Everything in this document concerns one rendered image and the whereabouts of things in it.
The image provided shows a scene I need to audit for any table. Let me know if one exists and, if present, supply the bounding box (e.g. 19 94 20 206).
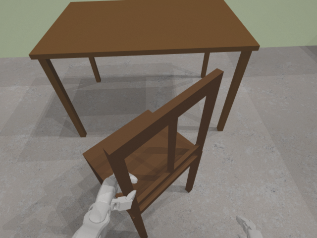
29 0 260 137

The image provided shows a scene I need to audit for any left robot forearm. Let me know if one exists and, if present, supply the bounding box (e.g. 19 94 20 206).
72 202 111 238

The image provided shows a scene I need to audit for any robot right hand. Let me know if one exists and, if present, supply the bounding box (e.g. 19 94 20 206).
234 215 264 238

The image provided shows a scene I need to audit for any chair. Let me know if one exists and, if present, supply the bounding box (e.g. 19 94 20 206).
83 68 224 238

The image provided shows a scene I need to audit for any robot left hand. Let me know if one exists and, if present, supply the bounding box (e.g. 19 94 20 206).
95 173 138 211

